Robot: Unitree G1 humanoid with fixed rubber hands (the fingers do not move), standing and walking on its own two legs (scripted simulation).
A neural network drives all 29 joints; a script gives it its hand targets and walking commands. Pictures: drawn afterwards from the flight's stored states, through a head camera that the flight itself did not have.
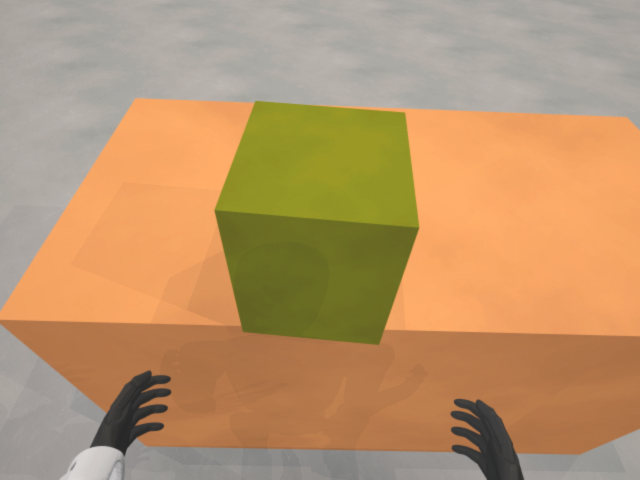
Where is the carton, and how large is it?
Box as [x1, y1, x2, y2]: [214, 101, 418, 344]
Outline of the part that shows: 255,101 214,210 243,331 378,344 418,229 418,220 404,112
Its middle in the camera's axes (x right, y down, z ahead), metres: +0.00 -0.02 +0.54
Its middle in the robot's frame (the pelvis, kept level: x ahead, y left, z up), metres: +0.42 +0.02 +0.08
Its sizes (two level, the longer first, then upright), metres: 0.210 0.200 0.250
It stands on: a pedestal, 0.73 m high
